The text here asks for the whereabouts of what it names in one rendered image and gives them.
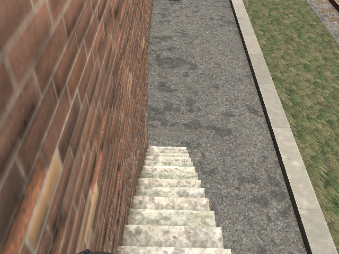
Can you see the stairs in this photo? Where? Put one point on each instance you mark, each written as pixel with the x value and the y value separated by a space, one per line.
pixel 170 214

